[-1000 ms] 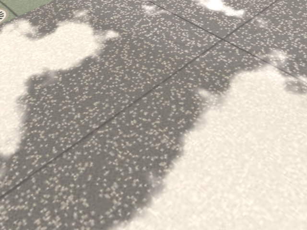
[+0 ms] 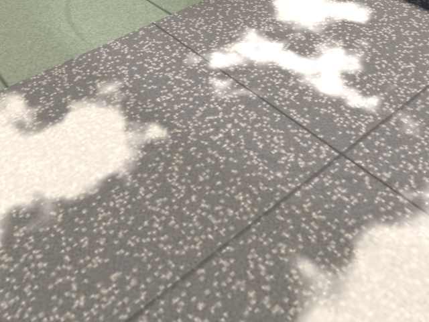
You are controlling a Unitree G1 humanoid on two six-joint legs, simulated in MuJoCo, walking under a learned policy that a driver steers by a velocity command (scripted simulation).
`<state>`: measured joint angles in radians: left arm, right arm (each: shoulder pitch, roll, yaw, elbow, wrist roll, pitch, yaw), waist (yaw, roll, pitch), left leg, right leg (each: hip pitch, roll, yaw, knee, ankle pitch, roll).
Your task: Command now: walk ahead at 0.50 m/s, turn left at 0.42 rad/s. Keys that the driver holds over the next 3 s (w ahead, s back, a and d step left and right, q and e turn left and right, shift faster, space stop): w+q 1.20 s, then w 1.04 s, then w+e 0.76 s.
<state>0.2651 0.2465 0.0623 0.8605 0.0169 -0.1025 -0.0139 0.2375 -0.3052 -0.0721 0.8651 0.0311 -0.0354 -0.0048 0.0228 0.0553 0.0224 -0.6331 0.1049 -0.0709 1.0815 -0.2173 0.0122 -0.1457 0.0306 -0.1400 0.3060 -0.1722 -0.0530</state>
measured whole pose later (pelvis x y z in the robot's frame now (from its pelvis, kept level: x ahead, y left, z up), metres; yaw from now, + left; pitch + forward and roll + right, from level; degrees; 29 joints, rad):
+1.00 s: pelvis +0.56 +0.12 +0.00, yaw +35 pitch +1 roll -2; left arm 0.25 0.26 0.06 0.82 0.01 -0.10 -0.01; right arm 0.26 -0.32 -0.08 0.67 0.03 -0.01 -0.01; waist 0.03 0.05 0.02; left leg -0.60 0.06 -0.06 1.13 -0.31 0.01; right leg -0.20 0.02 -0.09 0.37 -0.19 -0.03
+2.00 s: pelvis +0.98 +0.50 -0.01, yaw +48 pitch +1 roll +0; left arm 0.23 0.27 0.04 0.83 0.01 -0.09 -0.04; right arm 0.27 -0.30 -0.05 0.79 0.02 -0.07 0.00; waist 0.02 0.03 0.03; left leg -0.47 0.05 -0.04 1.14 -0.34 0.03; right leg -0.30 0.05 -0.05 0.44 -0.16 -0.07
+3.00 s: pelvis +1.36 +0.88 -0.02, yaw +26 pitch +1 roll +1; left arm 0.16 0.29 0.08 0.72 -0.02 -0.04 -0.04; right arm 0.22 -0.29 -0.07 0.85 0.02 -0.09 0.00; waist -0.01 0.00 0.07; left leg -0.28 0.05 0.01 1.19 -0.46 -0.01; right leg -0.43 0.06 -0.03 0.61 -0.20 -0.10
